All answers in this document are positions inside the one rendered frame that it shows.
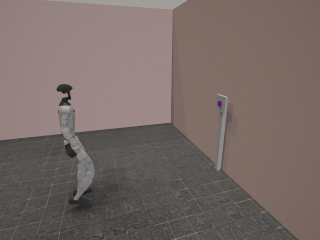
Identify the right robot thigh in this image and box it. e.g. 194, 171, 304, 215
66, 144, 95, 178

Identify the panel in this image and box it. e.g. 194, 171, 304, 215
214, 94, 228, 171

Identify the right robot hand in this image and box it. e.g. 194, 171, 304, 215
76, 150, 92, 167

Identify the robot right upper arm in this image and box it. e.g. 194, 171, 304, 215
60, 106, 71, 134

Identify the left robot thigh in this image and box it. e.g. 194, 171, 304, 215
75, 138, 86, 172

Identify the robot right forearm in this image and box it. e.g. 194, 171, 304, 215
62, 128, 82, 153

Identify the robot thigh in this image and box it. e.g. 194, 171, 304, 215
66, 144, 95, 178
75, 138, 86, 172

